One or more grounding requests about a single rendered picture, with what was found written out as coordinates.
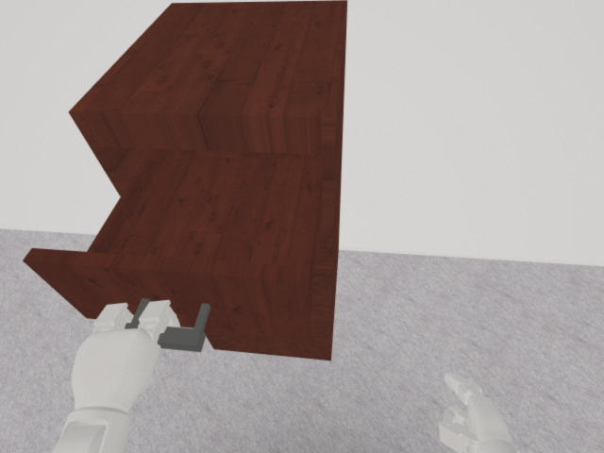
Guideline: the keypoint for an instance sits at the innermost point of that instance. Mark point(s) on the right robot hand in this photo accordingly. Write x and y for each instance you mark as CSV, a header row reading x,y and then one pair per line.
x,y
464,431

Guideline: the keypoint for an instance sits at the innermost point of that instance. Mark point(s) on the cabinet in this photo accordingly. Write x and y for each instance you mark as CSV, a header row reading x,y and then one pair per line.
x,y
234,76

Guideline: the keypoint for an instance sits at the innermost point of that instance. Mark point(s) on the drawer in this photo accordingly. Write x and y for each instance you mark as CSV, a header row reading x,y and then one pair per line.
x,y
236,230

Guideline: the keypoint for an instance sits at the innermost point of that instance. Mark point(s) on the left robot forearm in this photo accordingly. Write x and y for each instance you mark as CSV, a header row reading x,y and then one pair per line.
x,y
94,430

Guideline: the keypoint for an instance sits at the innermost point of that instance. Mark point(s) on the handle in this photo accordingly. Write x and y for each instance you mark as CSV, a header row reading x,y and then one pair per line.
x,y
178,338

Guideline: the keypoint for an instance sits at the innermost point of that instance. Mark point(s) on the left robot hand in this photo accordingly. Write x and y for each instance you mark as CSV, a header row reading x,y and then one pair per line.
x,y
115,365

